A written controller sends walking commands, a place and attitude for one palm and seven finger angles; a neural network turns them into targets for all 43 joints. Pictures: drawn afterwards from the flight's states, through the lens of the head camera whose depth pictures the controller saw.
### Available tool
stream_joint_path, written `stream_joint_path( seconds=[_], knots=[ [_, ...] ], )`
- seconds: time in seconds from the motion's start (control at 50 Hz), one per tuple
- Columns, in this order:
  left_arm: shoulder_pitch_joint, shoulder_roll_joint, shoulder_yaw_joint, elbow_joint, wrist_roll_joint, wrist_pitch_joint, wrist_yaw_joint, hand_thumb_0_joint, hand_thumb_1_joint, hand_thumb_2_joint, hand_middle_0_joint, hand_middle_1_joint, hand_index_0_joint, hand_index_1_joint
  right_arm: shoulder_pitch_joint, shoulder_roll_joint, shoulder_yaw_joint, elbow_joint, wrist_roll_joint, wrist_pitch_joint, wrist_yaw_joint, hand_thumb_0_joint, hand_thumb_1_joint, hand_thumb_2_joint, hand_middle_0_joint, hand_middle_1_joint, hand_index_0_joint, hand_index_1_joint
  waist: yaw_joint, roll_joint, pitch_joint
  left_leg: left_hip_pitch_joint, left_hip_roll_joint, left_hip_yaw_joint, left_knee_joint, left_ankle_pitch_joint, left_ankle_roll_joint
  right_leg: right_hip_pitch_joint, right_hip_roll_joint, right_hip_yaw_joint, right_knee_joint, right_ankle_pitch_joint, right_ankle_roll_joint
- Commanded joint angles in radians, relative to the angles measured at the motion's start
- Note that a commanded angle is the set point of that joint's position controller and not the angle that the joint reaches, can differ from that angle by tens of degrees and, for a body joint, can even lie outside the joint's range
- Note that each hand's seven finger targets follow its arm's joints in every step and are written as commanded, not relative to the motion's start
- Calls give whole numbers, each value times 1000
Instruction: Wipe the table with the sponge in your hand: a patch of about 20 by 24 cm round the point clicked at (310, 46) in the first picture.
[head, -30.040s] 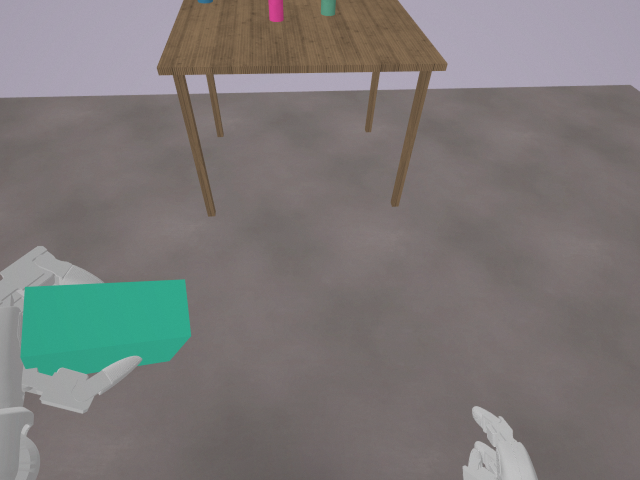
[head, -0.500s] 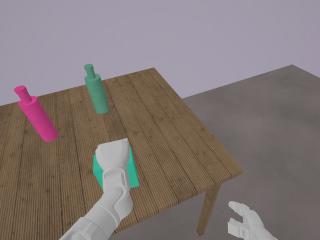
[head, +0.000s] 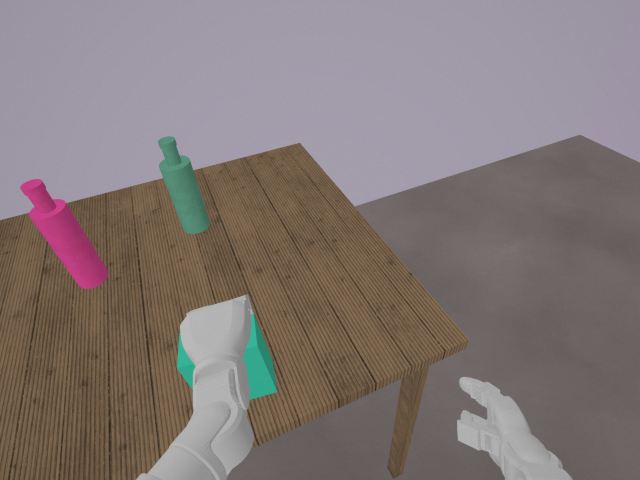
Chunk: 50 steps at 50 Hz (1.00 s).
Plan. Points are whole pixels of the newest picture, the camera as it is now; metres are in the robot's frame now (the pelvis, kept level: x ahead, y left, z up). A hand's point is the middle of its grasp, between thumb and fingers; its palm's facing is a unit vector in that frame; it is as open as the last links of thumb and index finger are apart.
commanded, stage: slide back across to the middle lane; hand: left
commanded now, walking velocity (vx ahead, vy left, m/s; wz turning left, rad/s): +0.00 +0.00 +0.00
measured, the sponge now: (234, 371) +0.28 +0.18 -0.03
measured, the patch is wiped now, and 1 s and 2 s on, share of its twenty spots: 0.95 0.95 1.00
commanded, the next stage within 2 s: wipe forward along the middle lane in 0.72 s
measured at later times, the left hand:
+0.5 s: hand (191, 373) +0.24 +0.21 +0.02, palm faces +0.01 -0.18 -0.98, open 9.7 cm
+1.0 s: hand (174, 374) +0.24 +0.24 +0.02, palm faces -0.01 -0.19 -0.98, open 9.7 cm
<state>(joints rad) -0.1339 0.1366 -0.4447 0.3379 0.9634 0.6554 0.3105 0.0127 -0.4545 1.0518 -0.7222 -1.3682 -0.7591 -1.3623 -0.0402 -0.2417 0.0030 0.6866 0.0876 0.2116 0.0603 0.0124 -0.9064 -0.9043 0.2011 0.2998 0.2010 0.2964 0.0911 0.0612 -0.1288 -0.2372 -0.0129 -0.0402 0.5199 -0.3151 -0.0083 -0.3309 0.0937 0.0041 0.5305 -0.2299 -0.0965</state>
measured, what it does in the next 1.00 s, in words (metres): stands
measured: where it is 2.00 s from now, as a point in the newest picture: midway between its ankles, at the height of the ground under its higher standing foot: outside the picture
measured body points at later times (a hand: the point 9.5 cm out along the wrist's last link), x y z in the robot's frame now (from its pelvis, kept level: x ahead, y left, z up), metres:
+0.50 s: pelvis -0.01 +0.01 +0.00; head -0.05 -0.02 +0.45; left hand +0.24 +0.22 +0.07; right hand +0.23 -0.20 -0.07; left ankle -0.03 +0.14 -0.73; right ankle +0.03 -0.06 -0.73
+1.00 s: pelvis +0.00 +0.03 +0.00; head -0.03 +0.00 +0.45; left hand +0.24 +0.24 +0.07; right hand +0.24 -0.17 -0.07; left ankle -0.03 +0.14 -0.73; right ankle +0.03 -0.06 -0.73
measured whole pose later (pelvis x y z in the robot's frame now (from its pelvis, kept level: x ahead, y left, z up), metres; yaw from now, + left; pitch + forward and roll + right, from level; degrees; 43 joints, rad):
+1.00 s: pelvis +0.00 +0.03 +0.00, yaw -1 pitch +0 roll +0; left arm 0.07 0.21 -0.32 0.11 0.99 0.57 0.23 -0.03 -0.47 1.06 -0.74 -1.36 -0.78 -1.35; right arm -0.01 -0.23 0.02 0.68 0.07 0.14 0.01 0.01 -0.90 -0.90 0.20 0.30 0.20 0.30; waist 0.11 0.06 -0.09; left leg -0.19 -0.04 -0.02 0.49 -0.30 0.03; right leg -0.28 0.07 0.03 0.49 -0.21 -0.06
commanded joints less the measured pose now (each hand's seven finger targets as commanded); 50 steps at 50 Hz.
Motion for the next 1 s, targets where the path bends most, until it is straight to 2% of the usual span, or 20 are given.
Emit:
stream_joint_path(
  seconds=[0.0,0.08,0.18,0.24,0.3,0.34,0.4,0.44,0.48,0.54,0.56,0.64,0.66,0.74,0.8,0.84,0.86,0.92,0.94,0.98],
  knots=[
    [-35,69,101,-143,-30,7,-9,0,100,1300,-1200,-1600,-1200,-1600,-245,-78,-20,-183,3,-57,-6,0,-900,-900,200,300,200,300,19,-173,-159,-84,-48,35,-46,178,49,277,-83,144,-111,237,35],
    [24,117,117,-198,4,4,-23,0,100,1300,-1200,-1600,-1200,-1600,-245,-77,-13,-193,4,-67,-8,0,-900,-900,200,300,200,300,16,-140,-118,-66,-49,28,-55,195,48,269,-80,163,-119,253,30],
    [14,175,161,-245,6,-3,-46,0,100,1300,-1200,-1600,-1200,-1600,-250,-82,-11,-196,0,-84,-23,0,-900,-900,200,300,200,300,16,-133,-62,-45,-49,25,-73,148,52,230,-79,174,-169,85,34],
    [53,191,191,-254,7,-23,-50,0,100,1300,-1200,-1600,-1200,-1600,-244,-83,-14,-192,-2,-97,-26,0,-900,-900,200,300,200,300,24,-113,-63,-29,-47,16,-82,148,51,222,-73,178,-179,55,27],
    [90,165,166,-260,12,-43,-52,0,100,1300,-1200,-1600,-1200,-1600,-235,-79,-14,-194,-4,-107,-27,0,-900,-900,200,300,200,300,23,-125,-57,-27,-47,18,-84,155,52,220,-72,165,-174,70,28],
    [82,221,226,-278,18,-54,-50,0,100,1300,-1200,-1600,-1200,-1600,-233,-89,-19,-189,-6,-110,-30,0,-900,-900,200,300,200,300,27,-112,-68,-20,-47,9,-87,149,51,216,-66,183,-181,43,21],
    [109,182,188,-271,17,-65,-52,0,100,1300,-1200,-1600,-1200,-1600,-229,-84,-19,-192,-6,-117,-31,0,-900,-900,200,300,200,300,22,-134,-31,-20,-44,11,-90,135,53,189,-68,165,-191,8,25],
    [76,231,240,-282,21,-71,-51,0,100,1300,-1200,-1600,-1200,-1600,-229,-91,-23,-185,-10,-121,-37,0,-900,-900,200,300,200,300,24,-135,-35,-10,-43,4,-95,118,55,180,-64,178,-205,-39,22],
    [92,218,230,-259,22,-75,-48,0,100,1300,-1200,-1600,-1200,-1600,-227,-87,-19,-183,-9,-125,-41,0,-900,-900,200,300,200,300,25,-149,-21,-22,-43,7,-99,112,53,177,-66,162,-200,-51,25],
    [106,261,282,-288,23,-87,-47,0,100,1300,-1200,-1600,-1200,-1600,-226,-92,-21,-181,-12,-129,-45,0,-900,-900,200,300,200,300,36,-106,-38,-9,-43,2,-103,124,52,186,-62,172,-197,-36,17],
    [136,236,261,-283,20,-89,-46,0,100,1300,-1200,-1600,-1200,-1600,-224,-84,-18,-185,-12,-128,-45,0,-900,-900,200,300,200,300,37,-107,-41,-19,-42,8,-106,128,52,201,-66,155,-186,-25,21],
    [166,256,289,-320,19,-99,-49,0,100,1300,-1200,-1600,-1200,-1600,-223,-90,-17,-184,-13,-131,-46,0,-900,-900,200,300,200,300,40,-92,-49,-5,-38,-8,-109,169,49,203,-57,157,-172,49,11],
    [166,218,244,-323,22,-97,-51,0,100,1300,-1200,-1600,-1200,-1600,-220,-85,-16,-187,-14,-129,-45,0,-900,-900,200,300,200,300,32,-87,-29,-6,-36,-3,-109,171,50,192,-58,141,-167,51,13],
    [172,222,246,-363,20,-91,-57,0,100,1300,-1200,-1600,-1200,-1600,-221,-91,-21,-191,-13,-129,-40,0,-900,-900,200,300,200,300,30,-93,-43,10,-29,-18,-107,194,52,181,-49,135,-159,81,6],
    [183,180,199,-357,20,-84,-59,0,100,1300,-1200,-1600,-1200,-1600,-216,-87,-19,-192,-12,-127,-37,0,-900,-900,200,300,200,300,24,-113,-36,3,-26,-13,-103,196,53,179,-52,118,-149,97,11],
    [106,225,240,-340,30,-81,-55,0,100,1300,-1200,-1600,-1200,-1600,-209,-97,-19,-180,-12,-126,-43,0,-900,-900,200,300,200,300,15,-106,-26,1,-24,-23,-106,178,53,150,-44,130,-150,74,6],
    [89,195,210,-330,35,-78,-53,0,100,1300,-1200,-1600,-1200,-1600,-205,-92,-17,-181,-14,-124,-44,0,-900,-900,200,300,200,300,12,-90,-32,-5,-25,-17,-106,173,53,152,-47,108,-135,74,8],
    [46,189,201,-285,49,-76,-50,0,100,1300,-1200,-1600,-1200,-1600,-198,-94,-15,-173,-13,-125,-50,0,-900,-900,200,300,200,300,10,-87,-31,-14,-24,-19,-102,166,49,129,-44,95,-121,69,6],
    [19,225,239,-287,56,-77,-45,0,100,1300,-1200,-1600,-1200,-1600,-195,-97,-16,-170,-14,-126,-53,0,-900,-900,200,300,200,300,15,-78,-53,-12,-25,-24,-102,163,50,132,-38,107,-117,71,2],
    [21,191,208,-252,68,-80,-39,0,100,1300,-1200,-1600,-1200,-1600,-191,-90,-13,-169,-15,-130,-54,0,-900,-900,200,300,200,300,15,-92,-66,-23,-27,-19,-90,180,47,140,-42,91,-97,104,3]
  ],
)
